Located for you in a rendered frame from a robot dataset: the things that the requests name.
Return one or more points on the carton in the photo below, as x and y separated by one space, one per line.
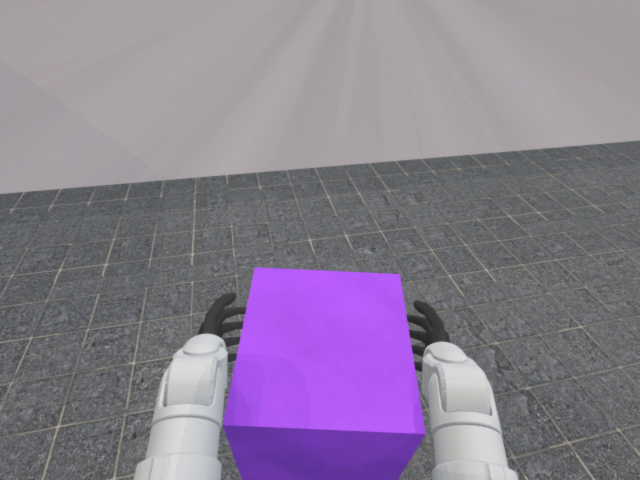
324 385

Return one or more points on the left robot hand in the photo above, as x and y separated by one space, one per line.
215 317

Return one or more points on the robot right forearm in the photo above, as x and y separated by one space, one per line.
464 421

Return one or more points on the right robot hand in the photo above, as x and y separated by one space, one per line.
433 326

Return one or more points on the robot left forearm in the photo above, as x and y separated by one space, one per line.
185 429

